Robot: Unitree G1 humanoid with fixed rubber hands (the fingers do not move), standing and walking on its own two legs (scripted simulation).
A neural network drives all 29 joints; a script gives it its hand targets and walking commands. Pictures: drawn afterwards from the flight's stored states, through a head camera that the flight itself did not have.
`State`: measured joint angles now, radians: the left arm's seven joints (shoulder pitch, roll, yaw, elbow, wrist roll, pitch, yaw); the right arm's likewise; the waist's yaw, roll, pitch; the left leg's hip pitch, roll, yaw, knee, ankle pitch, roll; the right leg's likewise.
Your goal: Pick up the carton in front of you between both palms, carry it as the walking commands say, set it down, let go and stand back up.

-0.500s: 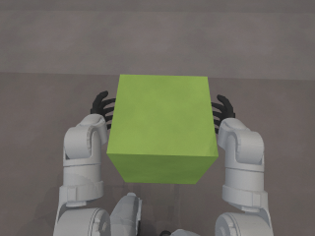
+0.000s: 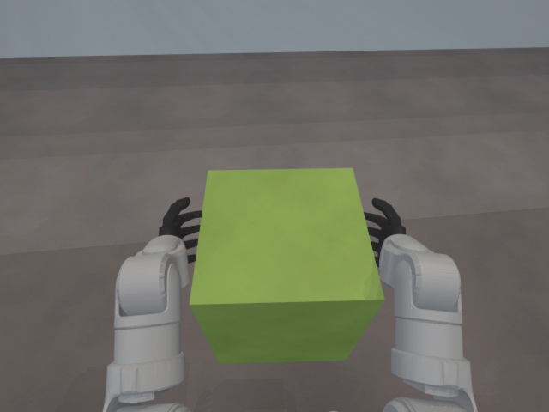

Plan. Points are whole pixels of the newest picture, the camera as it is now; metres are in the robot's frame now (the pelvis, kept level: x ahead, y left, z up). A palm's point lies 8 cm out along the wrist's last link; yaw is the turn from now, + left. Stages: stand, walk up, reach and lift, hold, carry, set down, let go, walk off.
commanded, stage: carry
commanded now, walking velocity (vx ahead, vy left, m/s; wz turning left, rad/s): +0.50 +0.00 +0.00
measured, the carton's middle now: (281, 272) +0.32 -0.01 +0.03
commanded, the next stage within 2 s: none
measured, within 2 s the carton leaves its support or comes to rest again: neither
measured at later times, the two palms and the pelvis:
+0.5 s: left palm (203, 152) +0.55 +0.13 +0.08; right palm (356, 150) +0.57 -0.17 +0.07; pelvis +0.31 -0.04 -0.01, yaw +4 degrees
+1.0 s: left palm (212, 74) +0.85 +0.13 +0.08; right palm (331, 77) +0.86 -0.17 +0.08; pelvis +0.59 -0.02 -0.02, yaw +2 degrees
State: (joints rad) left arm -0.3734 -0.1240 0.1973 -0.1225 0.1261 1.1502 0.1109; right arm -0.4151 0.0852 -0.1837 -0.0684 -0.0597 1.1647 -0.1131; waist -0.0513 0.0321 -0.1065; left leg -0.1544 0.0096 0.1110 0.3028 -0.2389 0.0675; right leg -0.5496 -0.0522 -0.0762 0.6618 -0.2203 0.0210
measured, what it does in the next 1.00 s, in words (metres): walks ahead: right foot, then left foot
